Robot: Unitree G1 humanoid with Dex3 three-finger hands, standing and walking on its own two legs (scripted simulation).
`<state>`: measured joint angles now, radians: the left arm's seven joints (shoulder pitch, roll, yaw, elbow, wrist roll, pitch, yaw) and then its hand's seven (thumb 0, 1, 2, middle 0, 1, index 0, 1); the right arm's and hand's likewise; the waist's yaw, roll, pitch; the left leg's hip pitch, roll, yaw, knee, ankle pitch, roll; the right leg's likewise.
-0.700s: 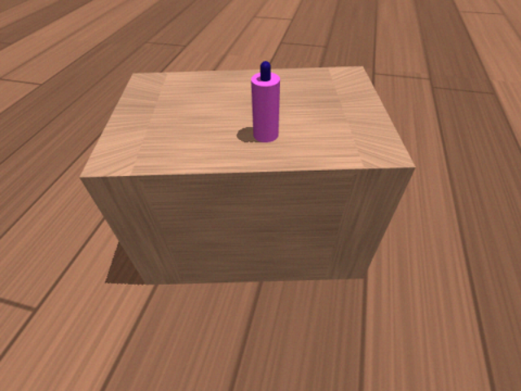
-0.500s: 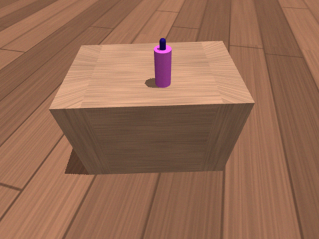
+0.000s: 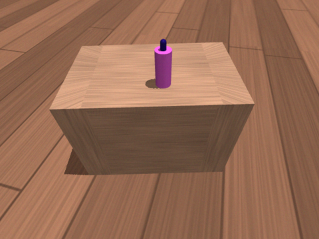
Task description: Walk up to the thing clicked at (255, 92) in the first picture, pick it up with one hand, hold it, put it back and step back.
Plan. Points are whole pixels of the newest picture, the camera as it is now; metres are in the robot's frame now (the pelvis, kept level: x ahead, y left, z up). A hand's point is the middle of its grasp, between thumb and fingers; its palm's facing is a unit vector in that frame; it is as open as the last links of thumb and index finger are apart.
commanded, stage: stand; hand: left
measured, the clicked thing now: (163, 63) +0.86 +0.01 -0.02
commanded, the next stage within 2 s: walk up in 0.42 s
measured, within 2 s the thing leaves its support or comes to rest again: neither
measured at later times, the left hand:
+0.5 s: hand out of the picture +0.08 +0.26 -0.16, palm faces -0.03 -0.94 -0.33, open 7.4 cm
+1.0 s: hand out of the picture +0.15 +0.16 -0.17, palm faces +0.01 -0.95 -0.31, open 7.4 cm
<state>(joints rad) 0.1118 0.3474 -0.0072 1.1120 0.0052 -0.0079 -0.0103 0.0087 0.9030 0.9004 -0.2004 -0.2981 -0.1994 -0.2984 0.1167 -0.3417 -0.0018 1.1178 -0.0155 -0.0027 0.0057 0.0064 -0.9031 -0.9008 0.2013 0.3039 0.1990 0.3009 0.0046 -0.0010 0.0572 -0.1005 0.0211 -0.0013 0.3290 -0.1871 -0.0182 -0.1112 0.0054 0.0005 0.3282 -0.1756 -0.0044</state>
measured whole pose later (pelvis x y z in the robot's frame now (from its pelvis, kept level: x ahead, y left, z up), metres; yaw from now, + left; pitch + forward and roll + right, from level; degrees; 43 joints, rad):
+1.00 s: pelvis +0.14 -0.11 -0.02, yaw +0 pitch -3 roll -2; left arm 0.34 0.39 0.07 0.89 0.02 -0.02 -0.07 0.01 0.90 0.90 -0.20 -0.30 -0.20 -0.30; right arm 0.27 -0.41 -0.06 0.91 -0.02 -0.05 0.04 0.01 -0.90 -0.90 0.20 0.30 0.20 0.30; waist 0.05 0.01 0.09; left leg -0.44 0.05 0.02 0.83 -0.39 0.02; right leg -0.16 0.02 -0.06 0.52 -0.31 -0.03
